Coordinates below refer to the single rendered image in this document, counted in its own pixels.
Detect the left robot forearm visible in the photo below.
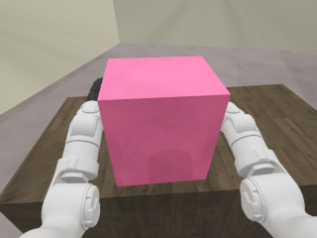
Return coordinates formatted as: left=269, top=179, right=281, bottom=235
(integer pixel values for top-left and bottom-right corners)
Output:
left=41, top=100, right=104, bottom=224

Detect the right robot forearm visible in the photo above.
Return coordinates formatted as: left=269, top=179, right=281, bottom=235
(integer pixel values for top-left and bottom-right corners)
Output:
left=220, top=102, right=305, bottom=208

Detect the pedestal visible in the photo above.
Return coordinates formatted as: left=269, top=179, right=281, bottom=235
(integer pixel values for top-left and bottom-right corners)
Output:
left=0, top=83, right=317, bottom=238

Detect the carton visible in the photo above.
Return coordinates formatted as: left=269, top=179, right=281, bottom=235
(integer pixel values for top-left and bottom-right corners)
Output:
left=97, top=56, right=231, bottom=187

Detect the right robot upper arm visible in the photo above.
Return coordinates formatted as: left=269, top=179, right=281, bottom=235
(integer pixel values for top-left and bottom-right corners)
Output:
left=240, top=173, right=317, bottom=238

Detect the left robot upper arm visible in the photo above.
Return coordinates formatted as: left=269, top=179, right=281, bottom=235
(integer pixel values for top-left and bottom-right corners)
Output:
left=19, top=182, right=100, bottom=238

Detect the robot left hand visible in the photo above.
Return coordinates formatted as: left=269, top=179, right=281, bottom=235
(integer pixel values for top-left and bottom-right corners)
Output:
left=86, top=77, right=103, bottom=102

